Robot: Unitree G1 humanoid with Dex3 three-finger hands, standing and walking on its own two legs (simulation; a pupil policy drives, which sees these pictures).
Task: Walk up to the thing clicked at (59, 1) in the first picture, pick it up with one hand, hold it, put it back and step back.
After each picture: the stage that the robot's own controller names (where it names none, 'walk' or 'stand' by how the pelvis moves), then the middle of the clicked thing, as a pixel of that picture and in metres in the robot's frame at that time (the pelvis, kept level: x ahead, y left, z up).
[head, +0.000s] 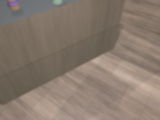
stand; out of the picture +1.04 +0.18 +0.08
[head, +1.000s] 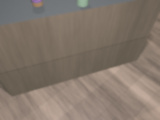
walk; out of the picture +0.95 +0.08 +0.09
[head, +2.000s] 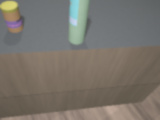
walk; (78, 15) +0.57 +0.07 +0.11
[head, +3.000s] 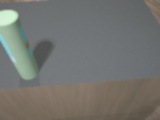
stand; (19, 50) +0.40 +0.23 +0.11
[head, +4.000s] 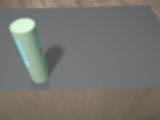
stand; (33, 55) +0.41 +0.20 +0.08
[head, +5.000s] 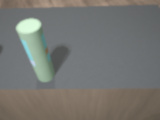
stand; (39, 54) +0.42 +0.18 +0.08
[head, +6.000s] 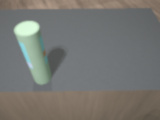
stand; (36, 57) +0.41 +0.18 +0.07
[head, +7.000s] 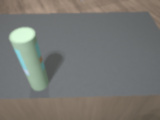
stand; (32, 63) +0.39 +0.19 +0.07
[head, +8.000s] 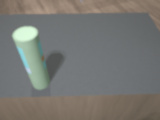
stand; (34, 62) +0.40 +0.19 +0.07
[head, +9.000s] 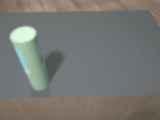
rise first; (33, 62) +0.39 +0.19 +0.07
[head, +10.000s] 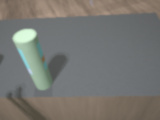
rise first; (36, 63) +0.39 +0.21 +0.08
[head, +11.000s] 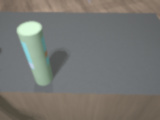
go down; (38, 57) +0.41 +0.19 +0.09
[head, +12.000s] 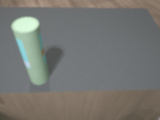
go down; (34, 55) +0.41 +0.18 +0.09
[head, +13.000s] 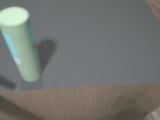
close in; (24, 50) +0.40 +0.18 +0.11
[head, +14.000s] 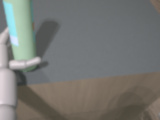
close; (22, 32) +0.45 +0.18 +0.14
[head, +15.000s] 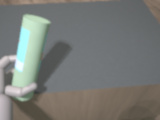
lift; (28, 60) +0.37 +0.17 +0.12
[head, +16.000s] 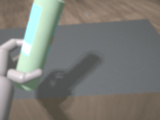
lift; (37, 44) +0.33 +0.14 +0.25
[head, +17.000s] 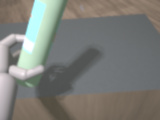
hold; (39, 41) +0.34 +0.13 +0.24
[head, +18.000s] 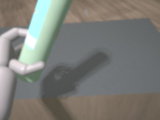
crouch; (41, 37) +0.33 +0.12 +0.26
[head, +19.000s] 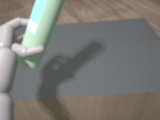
crouch; (42, 24) +0.39 +0.12 +0.27
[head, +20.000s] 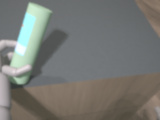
lower; (28, 45) +0.44 +0.16 +0.10
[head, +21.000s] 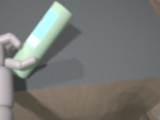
lower; (40, 40) +0.45 +0.14 +0.10
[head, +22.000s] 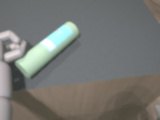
lower; (49, 47) +0.47 +0.10 +0.04
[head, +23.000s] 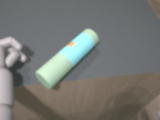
lower; (69, 56) +0.43 +0.04 +0.04
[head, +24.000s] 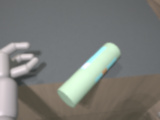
open; (91, 72) +0.37 -0.03 +0.04
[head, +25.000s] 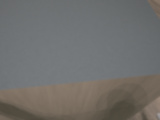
sink last; out of the picture +0.21 -0.09 -0.61
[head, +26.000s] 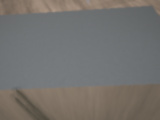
stand; out of the picture +0.23 +0.03 -0.71
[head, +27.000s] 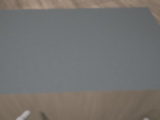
stand; out of the picture +0.23 -0.01 -0.73
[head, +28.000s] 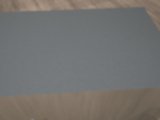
stand; out of the picture +0.23 +0.00 -0.74
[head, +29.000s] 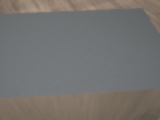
stand; out of the picture +0.22 +0.00 -0.74
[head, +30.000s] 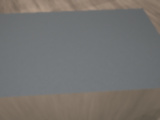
stand; out of the picture +0.22 +0.01 -0.74
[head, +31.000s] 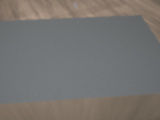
walk; out of the picture +0.20 +0.01 -0.74
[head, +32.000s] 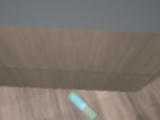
walk; (82, 105) +0.42 -0.01 -0.71
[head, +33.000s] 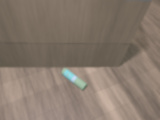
walk; (74, 78) +0.75 +0.04 -0.73
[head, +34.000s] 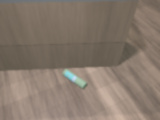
stand; (74, 78) +0.87 +0.08 -0.74
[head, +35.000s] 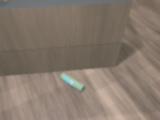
stand; (72, 82) +0.85 +0.11 -0.75
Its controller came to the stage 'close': yes
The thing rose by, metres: 0.19
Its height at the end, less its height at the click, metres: -0.82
